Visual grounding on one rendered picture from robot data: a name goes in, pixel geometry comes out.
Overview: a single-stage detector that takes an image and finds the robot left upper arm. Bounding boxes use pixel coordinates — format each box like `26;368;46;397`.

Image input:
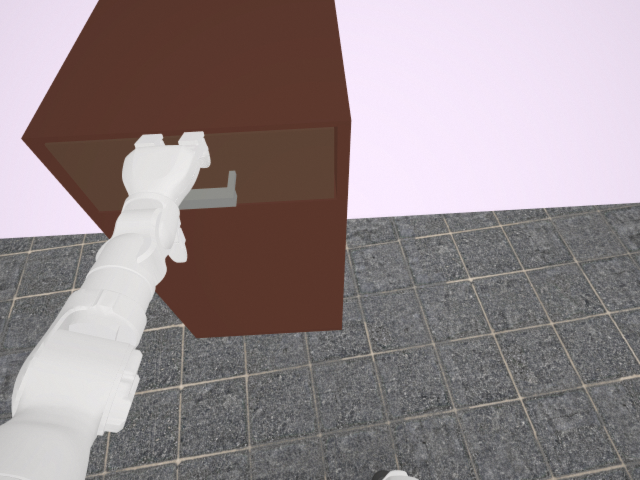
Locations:
0;329;143;480

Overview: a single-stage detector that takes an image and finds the cabinet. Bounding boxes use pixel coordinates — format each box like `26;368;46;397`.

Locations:
21;0;351;338

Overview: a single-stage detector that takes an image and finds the left robot forearm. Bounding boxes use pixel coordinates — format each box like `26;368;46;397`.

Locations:
11;192;180;417

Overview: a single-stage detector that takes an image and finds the drawer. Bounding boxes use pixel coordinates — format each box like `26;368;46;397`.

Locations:
45;127;334;211

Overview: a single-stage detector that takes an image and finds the handle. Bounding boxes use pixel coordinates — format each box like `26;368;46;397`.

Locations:
178;171;237;210

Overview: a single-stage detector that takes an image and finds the left robot hand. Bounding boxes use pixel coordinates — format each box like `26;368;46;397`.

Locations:
122;131;211;263

